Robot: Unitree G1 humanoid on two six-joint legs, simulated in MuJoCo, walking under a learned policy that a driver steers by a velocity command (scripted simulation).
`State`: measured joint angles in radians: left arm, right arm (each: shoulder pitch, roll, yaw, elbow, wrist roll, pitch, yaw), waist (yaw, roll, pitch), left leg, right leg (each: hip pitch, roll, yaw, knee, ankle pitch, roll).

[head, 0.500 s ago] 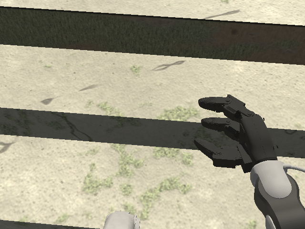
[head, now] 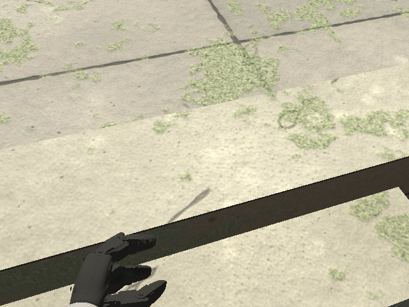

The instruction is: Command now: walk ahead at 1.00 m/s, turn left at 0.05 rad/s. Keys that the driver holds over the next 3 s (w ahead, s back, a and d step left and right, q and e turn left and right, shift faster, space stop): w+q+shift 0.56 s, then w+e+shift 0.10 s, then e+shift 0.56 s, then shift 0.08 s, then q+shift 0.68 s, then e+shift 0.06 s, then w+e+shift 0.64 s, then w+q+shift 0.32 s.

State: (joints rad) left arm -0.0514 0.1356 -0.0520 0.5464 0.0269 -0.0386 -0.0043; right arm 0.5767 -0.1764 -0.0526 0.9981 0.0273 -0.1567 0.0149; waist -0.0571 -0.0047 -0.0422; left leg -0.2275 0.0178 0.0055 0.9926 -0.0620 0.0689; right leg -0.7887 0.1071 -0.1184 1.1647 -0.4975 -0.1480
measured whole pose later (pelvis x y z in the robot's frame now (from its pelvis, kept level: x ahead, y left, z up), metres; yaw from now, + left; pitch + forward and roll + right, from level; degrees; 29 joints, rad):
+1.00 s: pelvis +0.79 +0.23 +0.44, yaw +16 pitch +4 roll -2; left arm 0.52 0.26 0.08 0.91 0.00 -0.08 0.01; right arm -0.07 -0.16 0.03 0.44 -0.02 -0.09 -0.01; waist 0.10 0.01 0.00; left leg -0.74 -0.01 -0.09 0.76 -0.05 0.01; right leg -0.15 0.14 0.14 0.47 -0.29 -0.09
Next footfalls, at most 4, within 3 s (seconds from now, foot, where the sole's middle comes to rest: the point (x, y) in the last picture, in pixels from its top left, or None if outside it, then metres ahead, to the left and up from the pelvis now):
0.34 left None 0.38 0.12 -0.50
0.70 right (151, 150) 0.76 0.12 -0.34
1.06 left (61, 95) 0.99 0.41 -0.34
1.44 right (145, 95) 0.98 0.15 -0.34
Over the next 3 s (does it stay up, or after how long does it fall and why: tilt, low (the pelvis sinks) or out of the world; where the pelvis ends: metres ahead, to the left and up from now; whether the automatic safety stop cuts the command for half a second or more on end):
stays up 1.43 0.31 0.41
